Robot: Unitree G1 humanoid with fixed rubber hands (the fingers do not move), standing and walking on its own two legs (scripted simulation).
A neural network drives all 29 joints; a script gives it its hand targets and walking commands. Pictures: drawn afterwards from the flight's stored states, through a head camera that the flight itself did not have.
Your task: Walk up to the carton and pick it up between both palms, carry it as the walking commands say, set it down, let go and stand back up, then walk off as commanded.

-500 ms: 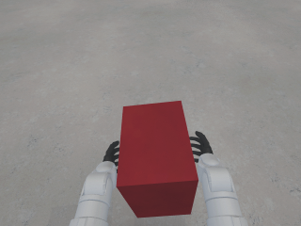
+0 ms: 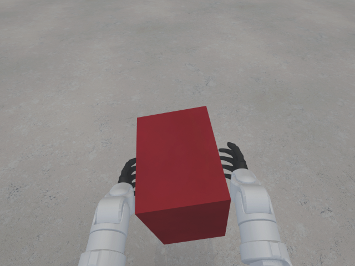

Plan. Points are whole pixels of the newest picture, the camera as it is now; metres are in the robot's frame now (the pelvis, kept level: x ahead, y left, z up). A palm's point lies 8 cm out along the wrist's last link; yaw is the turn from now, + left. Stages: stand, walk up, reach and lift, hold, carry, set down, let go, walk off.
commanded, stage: hold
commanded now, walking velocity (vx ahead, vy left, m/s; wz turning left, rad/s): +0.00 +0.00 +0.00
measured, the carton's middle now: (183, 180) +0.34 +0.00 -0.02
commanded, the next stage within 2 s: set down in 0.46 s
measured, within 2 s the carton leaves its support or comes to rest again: neither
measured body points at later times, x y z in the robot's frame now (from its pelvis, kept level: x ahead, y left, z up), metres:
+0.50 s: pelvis +0.02 +0.00 +0.01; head +0.00 +0.01 +0.46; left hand +0.33 +0.14 +0.02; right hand +0.34 -0.13 +0.04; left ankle +0.09 +0.14 -0.73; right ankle +0.03 -0.11 -0.73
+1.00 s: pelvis +0.02 +0.02 +0.00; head +0.02 +0.02 +0.45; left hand +0.31 +0.15 -0.04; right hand +0.35 -0.11 +0.00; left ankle +0.09 +0.14 -0.73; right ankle +0.03 -0.11 -0.73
